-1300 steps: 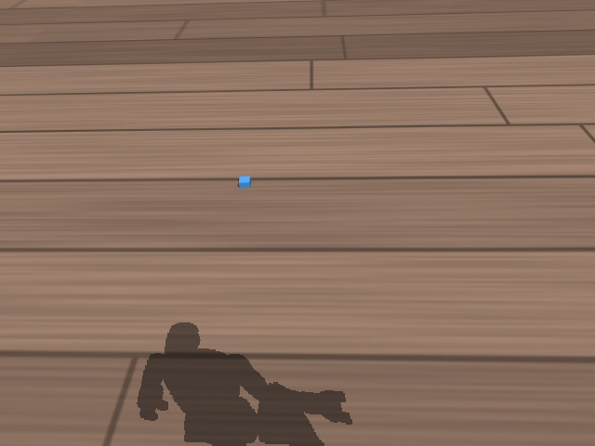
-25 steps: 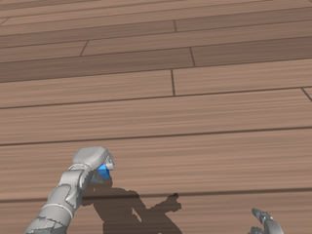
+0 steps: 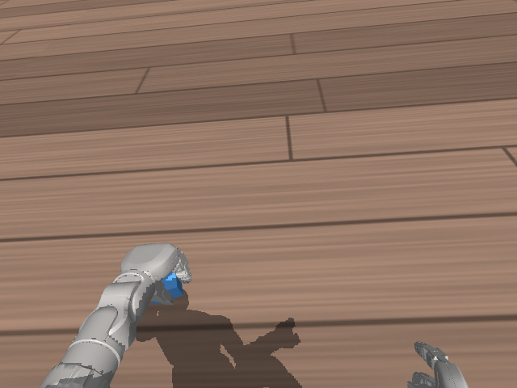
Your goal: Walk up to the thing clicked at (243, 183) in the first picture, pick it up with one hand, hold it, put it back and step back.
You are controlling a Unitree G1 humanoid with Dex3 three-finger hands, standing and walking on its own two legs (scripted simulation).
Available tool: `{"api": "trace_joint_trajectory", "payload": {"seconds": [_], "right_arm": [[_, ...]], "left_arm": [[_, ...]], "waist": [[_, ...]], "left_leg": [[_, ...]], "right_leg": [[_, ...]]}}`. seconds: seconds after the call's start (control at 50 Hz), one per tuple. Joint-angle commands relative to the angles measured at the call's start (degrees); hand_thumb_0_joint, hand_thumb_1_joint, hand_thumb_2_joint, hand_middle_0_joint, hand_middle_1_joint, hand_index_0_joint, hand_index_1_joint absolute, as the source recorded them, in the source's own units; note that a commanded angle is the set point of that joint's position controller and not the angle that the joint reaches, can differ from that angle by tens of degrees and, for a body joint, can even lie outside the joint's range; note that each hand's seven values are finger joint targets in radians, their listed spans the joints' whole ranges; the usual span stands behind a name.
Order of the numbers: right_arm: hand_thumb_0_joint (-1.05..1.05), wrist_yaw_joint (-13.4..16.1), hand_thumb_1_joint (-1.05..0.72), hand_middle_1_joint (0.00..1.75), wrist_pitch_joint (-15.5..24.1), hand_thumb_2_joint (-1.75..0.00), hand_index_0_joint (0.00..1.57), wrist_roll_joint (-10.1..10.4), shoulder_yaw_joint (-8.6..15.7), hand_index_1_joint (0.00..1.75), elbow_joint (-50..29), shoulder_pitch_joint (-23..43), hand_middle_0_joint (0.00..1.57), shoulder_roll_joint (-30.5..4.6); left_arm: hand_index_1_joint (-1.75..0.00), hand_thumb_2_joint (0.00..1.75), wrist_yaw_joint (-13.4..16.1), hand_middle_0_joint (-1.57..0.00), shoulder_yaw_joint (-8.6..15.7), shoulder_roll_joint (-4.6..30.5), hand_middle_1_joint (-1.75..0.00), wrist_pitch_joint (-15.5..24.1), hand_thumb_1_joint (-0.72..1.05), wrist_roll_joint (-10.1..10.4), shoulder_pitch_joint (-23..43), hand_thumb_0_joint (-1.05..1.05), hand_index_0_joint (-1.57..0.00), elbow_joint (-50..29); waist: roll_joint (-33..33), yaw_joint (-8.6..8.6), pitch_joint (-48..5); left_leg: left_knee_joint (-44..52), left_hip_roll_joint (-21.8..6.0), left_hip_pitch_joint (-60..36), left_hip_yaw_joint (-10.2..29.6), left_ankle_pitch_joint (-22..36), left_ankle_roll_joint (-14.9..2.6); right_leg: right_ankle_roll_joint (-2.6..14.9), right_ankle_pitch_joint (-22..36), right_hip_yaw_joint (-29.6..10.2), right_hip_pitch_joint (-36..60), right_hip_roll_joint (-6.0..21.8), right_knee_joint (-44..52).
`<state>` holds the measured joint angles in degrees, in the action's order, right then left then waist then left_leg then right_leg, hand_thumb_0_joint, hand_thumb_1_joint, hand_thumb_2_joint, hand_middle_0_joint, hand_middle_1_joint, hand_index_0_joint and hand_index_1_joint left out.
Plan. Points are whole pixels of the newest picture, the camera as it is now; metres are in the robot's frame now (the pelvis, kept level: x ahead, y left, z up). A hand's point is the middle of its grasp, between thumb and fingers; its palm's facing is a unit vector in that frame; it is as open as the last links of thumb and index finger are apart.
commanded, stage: hold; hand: left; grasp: from above
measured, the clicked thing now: (164, 283) +0.31 +0.23 -0.06
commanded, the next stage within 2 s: crouch in 0.26 s
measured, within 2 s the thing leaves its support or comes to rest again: neither
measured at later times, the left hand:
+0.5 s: hand (159, 285) +0.30 +0.23 -0.03, palm faces -0.44 -0.06 -0.90, open 5.6 cm
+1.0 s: hand (182, 307) +0.33 +0.25 -0.22, palm faces -0.42 +0.03 -0.91, open 5.5 cm
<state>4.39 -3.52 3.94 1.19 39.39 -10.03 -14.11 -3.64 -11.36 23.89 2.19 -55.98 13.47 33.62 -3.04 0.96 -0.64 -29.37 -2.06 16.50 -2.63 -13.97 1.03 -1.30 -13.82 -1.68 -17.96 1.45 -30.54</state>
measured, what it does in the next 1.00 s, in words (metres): lowers itself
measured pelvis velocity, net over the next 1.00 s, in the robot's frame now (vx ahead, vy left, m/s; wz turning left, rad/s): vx -0.03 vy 0.01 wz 0.02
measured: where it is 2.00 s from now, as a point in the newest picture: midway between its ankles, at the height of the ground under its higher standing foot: outside the picture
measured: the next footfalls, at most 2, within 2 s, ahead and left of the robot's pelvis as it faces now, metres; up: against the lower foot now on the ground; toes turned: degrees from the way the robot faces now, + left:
none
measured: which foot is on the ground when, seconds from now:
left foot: down 0.00-1.00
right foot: down 0.00-1.00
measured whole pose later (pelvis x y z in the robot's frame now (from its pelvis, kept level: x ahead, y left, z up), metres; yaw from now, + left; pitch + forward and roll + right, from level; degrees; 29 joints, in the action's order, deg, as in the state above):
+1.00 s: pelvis -0.03 +0.01 -0.12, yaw +1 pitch +22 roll -1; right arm 1.3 -2.4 -0.9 4.8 41.2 -13.4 -15.7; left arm 19.5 -7.0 23.6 5.9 -67.1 32.4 65.3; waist -1.0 -4.9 -9.2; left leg -73.1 -2.4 66.6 0.8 -29.0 0.7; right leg -2.0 -27.9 -0.3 -65.7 1.2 -71.2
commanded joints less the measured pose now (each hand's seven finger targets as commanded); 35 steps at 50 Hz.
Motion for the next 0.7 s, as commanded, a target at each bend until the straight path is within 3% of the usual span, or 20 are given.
{"api": "trace_joint_trajectory", "payload": {"seconds": [0.0,0.04,0.08,0.12,0.14,0.32,0.34,0.36,0.38,0.44,0.54,0.56,0.6,0.68], "right_arm": [[0.00,0.38,-0.90,0.30,2.09,-0.90,0.20,-0.03,2.52,0.30,-8.13,5.34,0.20,-6.75],[0.00,0.43,-0.90,0.30,1.92,-0.90,0.20,0.09,2.46,0.30,-8.12,5.30,0.20,-6.75],[0.00,0.37,-0.90,0.30,1.87,-0.90,0.20,0.15,2.50,0.30,-8.03,5.13,0.20,-6.70],[0.00,0.48,-0.90,0.30,1.75,-0.90,0.20,0.05,2.54,0.30,-7.95,5.05,0.20,-6.83],[0.00,0.45,-0.90,0.30,1.74,-0.90,0.20,0.10,2.50,0.30,-7.88,5.07,0.20,-6.71],[0.00,0.37,-0.91,0.30,1.38,-0.90,0.20,0.17,2.81,0.30,-8.02,4.70,0.20,-6.81],[0.00,0.35,-0.92,0.30,1.33,-0.91,0.20,0.21,2.89,0.30,-7.99,4.64,0.20,-6.96],[0.00,0.37,-0.88,0.30,1.32,-0.90,0.20,0.20,2.90,0.30,-7.96,4.57,0.20,-6.96],[0.00,0.38,-0.89,0.30,1.25,-0.90,0.20,0.16,2.87,0.30,-7.95,4.36,0.20,-6.99],[0.00,0.31,-0.89,0.30,1.09,-0.90,0.20,0.19,2.90,0.30,-7.78,4.19,0.20,-6.87],[0.00,-0.03,-0.89,0.30,0.64,-0.90,0.20,-0.47,3.15,0.30,-6.87,3.15,0.20,-6.90],[0.00,-0.13,-0.89,0.30,0.52,-0.90,0.20,-0.69,3.07,0.30,-6.67,3.11,0.20,-6.84],[0.00,-0.47,-0.89,0.30,0.30,-0.90,0.20,-1.16,3.59,0.30,-5.71,1.87,0.20,-7.22],[0.00,-1.36,-0.90,0.30,0.28,-0.90,0.20,-2.32,4.63,0.30,-3.59,-0.99,0.20,-7.85]], "left_arm": [[-0.13,0.18,2.00,-1.18,5.59,11.54,-0.15,-0.14,0.82,-0.22,17.83,0.00,-1.20,-11.02],[-0.11,0.18,2.11,-1.19,6.50,12.59,-0.13,-0.19,0.82,-0.15,18.60,0.00,-1.21,-11.05],[-0.12,0.16,1.86,-1.17,5.41,11.26,-0.14,-0.14,0.82,-0.19,17.56,0.00,-1.20,-10.40],[-0.12,0.18,2.09,-1.17,6.74,12.84,-0.15,-0.05,0.81,-0.55,18.75,0.00,-1.19,-10.16],[-0.13,0.17,2.00,-1.16,5.84,11.84,-0.15,0.01,0.81,-0.42,18.56,0.00,-1.19,-9.71],[-0.15,0.21,2.50,-1.18,5.97,11.75,-0.17,-0.02,0.82,-0.40,17.47,0.00,-1.21,-9.66],[-0.17,0.13,2.54,-1.17,5.87,11.80,-0.23,0.04,0.86,-0.53,17.92,0.00,-1.23,-9.73],[-0.15,0.11,2.70,-1.09,6.21,12.37,-0.20,0.24,0.78,-0.42,18.20,0.00,-1.15,-10.52],[-0.16,0.18,2.85,-1.13,6.30,12.59,-0.19,0.36,0.79,-0.65,18.75,0.00,-1.17,-10.13],[-0.19,0.22,3.50,-1.17,5.09,10.25,-0.22,0.71,0.84,-0.75,16.61,0.00,-1.20,-6.97],[-0.18,0.22,7.20,-1.21,5.59,9.76,-0.20,2.72,0.87,-2.19,16.75,0.00,-1.24,-2.63],[-0.17,0.23,8.42,-1.22,5.15,9.33,-0.19,3.02,0.87,-2.95,18.02,0.00,-1.24,0.00],[-0.17,0.21,11.18,-1.22,6.08,9.95,-0.19,3.78,0.87,-4.06,19.41,0.00,-1.24,1.69],[-0.17,0.22,16.24,-1.23,5.18,9.23,-0.19,4.18,0.88,-7.12,25.72,0.00,-1.25,8.13]], "waist": [[3.11,-0.50,-14.38],[2.48,0.01,-13.46],[3.02,-0.12,-13.52],[2.29,-0.29,-13.87],[2.71,-0.42,-13.47],[2.39,-0.17,-13.44],[2.44,-0.19,-13.77],[2.01,-0.01,-14.28],[1.90,-0.25,-14.35],[3.44,-0.55,-12.13],[4.56,-1.20,-11.24],[5.16,-2.21,-10.28],[4.43,-2.33,-12.34],[3.10,-3.98,-17.14]], "left_leg": [[3.38,2.89,-7.35,-0.15,9.57,-1.80],[3.77,2.94,-6.95,-0.16,9.05,-1.75],[3.95,2.79,-6.91,-0.12,9.03,-1.71],[3.84,2.81,-7.11,-0.18,9.00,-1.72],[3.87,2.72,-6.95,-0.13,9.24,-1.68],[4.08,2.62,-6.95,0.03,10.62,-1.59],[4.10,2.58,-7.37,-0.01,10.57,-1.62],[3.99,2.64,-7.42,-0.03,11.22,-1.61],[3.94,2.55,-7.47,-0.01,11.49,-1.56],[3.69,2.59,-6.33,0.03,10.57,-1.57],[1.21,2.74,-2.74,0.30,8.85,-1.43],[0.11,2.97,-1.26,0.28,7.96,-1.52],[-2.50,2.90,0.51,0.25,7.38,-1.28],[-11.52,2.81,7.21,0.48,7.83,-0.83]], "right_leg": [[1.18,7.57,1.21,3.27,-2.45,5.66],[1.28,6.84,1.32,3.38,-2.40,6.05],[1.45,6.70,1.40,3.57,-2.57,5.76],[1.44,6.80,1.33,3.33,-2.51,5.83],[1.45,6.90,1.44,3.35,-2.63,5.71],[1.64,8.22,1.75,3.90,-2.73,5.66],[1.66,8.14,1.66,4.12,-2.69,5.71],[1.64,8.83,1.59,4.54,-2.65,5.51],[1.66,9.08,1.60,4.15,-2.77,5.37],[1.63,8.13,1.76,2.73,-2.80,5.33],[1.63,6.58,1.85,-0.49,-2.57,3.38],[1.53,6.17,1.73,-2.25,-2.31,2.67],[1.60,5.58,1.72,-4.33,-2.45,0.18],[1.81,6.52,1.70,-12.09,-2.54,-8.11]]}}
